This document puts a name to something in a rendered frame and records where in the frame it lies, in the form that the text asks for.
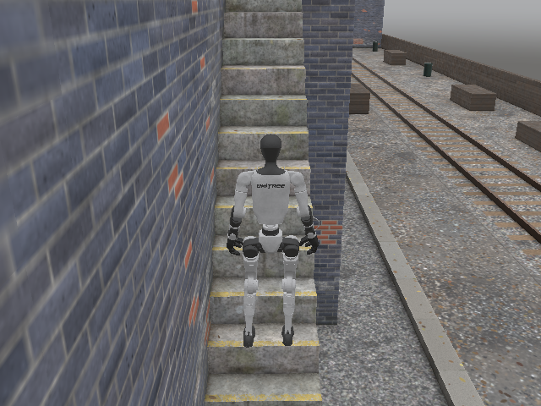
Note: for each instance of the stairs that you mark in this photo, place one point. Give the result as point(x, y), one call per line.
point(262, 92)

